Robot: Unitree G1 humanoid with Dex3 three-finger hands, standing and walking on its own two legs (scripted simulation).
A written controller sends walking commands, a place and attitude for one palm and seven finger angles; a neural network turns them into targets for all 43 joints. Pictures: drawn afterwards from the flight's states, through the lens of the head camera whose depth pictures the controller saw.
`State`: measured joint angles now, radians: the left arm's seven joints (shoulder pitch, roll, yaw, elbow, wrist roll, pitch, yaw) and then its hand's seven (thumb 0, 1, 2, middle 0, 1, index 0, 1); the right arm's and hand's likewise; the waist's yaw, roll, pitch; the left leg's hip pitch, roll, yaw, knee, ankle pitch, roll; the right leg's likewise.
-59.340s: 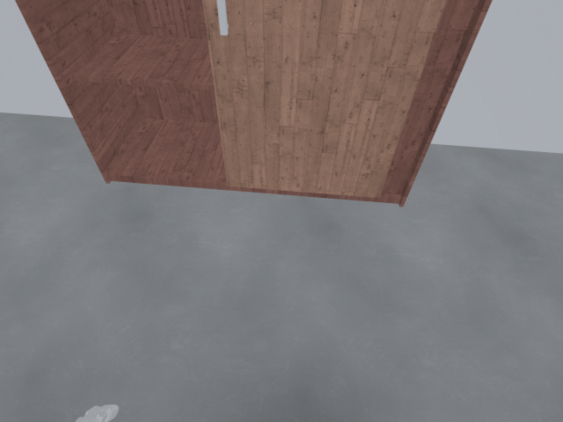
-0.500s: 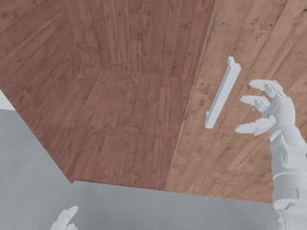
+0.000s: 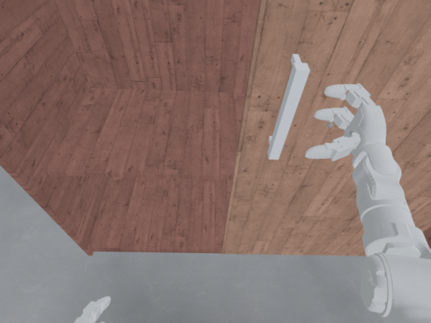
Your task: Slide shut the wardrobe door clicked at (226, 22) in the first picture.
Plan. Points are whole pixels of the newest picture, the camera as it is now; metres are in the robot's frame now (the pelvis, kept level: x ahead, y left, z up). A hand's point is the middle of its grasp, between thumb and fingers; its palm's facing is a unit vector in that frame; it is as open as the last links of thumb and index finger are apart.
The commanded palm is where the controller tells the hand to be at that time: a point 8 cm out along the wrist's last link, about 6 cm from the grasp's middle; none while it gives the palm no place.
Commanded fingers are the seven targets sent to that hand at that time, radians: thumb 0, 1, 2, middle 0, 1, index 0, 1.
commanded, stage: move the hooked fingers beside the handle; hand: right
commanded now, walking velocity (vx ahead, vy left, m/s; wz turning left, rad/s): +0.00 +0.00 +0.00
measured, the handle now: (283, 112) +0.48 -0.10 +0.15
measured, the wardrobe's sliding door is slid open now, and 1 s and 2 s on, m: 0.59 0.59 0.59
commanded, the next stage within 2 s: none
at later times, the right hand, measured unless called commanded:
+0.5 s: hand (329, 125) +0.44 -0.18 +0.15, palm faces +0.03 +1.00 -0.03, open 13.6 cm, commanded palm +0.46 -0.19 +0.13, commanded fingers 0.00 0.50 -0.30 0.30 1.20 0.30 1.20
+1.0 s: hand (329, 125) +0.44 -0.17 +0.15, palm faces +0.04 +1.00 -0.03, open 13.6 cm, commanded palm +0.46 -0.19 +0.12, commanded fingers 0.00 0.50 -0.30 0.30 1.20 0.30 1.20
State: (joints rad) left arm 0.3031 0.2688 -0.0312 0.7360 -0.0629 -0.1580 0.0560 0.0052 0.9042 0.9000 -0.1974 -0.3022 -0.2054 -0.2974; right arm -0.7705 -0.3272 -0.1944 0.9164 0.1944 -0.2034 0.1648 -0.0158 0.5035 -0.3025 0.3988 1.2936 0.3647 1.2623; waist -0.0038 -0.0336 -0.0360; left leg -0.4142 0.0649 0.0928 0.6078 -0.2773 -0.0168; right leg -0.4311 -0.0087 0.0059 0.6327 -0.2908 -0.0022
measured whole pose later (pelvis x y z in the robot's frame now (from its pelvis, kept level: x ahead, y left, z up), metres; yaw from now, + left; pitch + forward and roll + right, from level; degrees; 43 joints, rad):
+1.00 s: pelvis -0.02 +0.00 -0.01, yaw -1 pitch +8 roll +1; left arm 0.35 0.28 -0.04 0.75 -0.07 -0.20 0.07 0.00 0.90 0.90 -0.20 -0.30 -0.21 -0.30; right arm -0.88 -0.35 -0.14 0.97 0.20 -0.20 0.12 -0.02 0.50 -0.30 0.40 1.31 0.35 1.27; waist 0.02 -0.02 -0.06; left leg -0.56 0.05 0.07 0.70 -0.29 -0.01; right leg -0.58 0.00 0.03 0.73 -0.29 0.00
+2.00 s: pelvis -0.02 +0.00 -0.01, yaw -1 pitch +8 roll +1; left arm 0.37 0.27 -0.03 0.73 -0.06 -0.16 0.04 0.00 0.90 0.90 -0.20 -0.30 -0.21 -0.30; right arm -0.88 -0.36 -0.16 1.00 0.19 -0.23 0.15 -0.02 0.50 -0.30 0.40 1.28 0.35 1.24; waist 0.04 -0.02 -0.06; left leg -0.55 0.04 0.06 0.71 -0.29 -0.02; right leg -0.58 0.01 0.03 0.74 -0.30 -0.01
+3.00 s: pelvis +0.01 +0.00 -0.01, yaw +0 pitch +6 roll +1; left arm 0.34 0.26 -0.02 0.69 -0.06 -0.11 0.03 0.01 0.90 0.90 -0.20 -0.30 -0.20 -0.30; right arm -0.68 -0.31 -0.20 0.80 0.20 -0.21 0.16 -0.02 0.50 -0.30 0.35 1.31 0.31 1.22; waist 0.02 -0.03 -0.07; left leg -0.45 0.03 0.05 0.66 -0.31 -0.01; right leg -0.48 0.00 0.02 0.69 -0.33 0.00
